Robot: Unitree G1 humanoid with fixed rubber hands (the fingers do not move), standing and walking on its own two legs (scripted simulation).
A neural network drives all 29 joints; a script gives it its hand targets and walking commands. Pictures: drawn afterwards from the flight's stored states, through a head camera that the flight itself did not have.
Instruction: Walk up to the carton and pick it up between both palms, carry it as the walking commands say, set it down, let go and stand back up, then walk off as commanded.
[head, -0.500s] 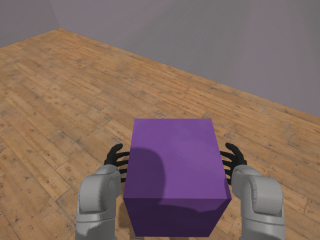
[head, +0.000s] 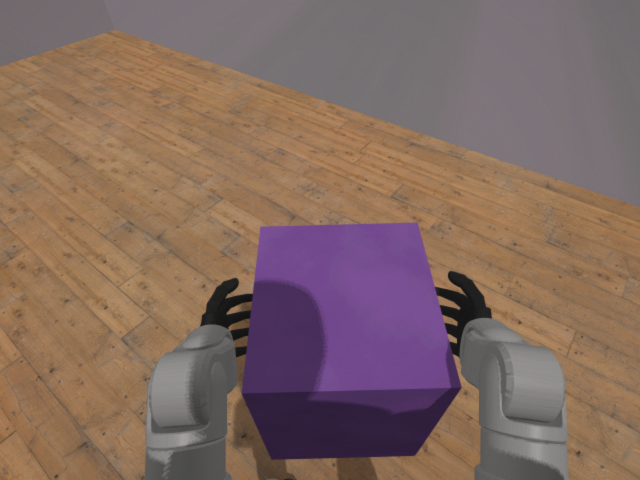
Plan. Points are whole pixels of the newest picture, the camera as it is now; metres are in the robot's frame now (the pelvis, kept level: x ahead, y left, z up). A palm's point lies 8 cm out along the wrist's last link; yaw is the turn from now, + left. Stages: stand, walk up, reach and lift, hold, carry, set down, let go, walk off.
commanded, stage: carry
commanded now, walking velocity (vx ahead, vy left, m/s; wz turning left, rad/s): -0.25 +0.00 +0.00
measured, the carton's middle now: (341, 346) +0.31 +0.01 +0.00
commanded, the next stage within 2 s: none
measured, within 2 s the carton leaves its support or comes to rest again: neither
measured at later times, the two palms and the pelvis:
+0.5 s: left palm out of the picture +0.13 +0.14 +0.09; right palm (521, 472) +0.14 -0.14 +0.10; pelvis -0.14 -0.01 +0.01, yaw +1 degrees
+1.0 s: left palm out of the picture +0.09 +0.14 +0.10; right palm out of the picture +0.10 -0.15 +0.10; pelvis -0.17 -0.01 +0.01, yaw +1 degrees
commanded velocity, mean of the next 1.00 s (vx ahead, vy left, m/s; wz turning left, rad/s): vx -0.01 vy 0.00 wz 0.00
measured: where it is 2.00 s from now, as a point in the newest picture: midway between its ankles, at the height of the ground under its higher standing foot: outside the picture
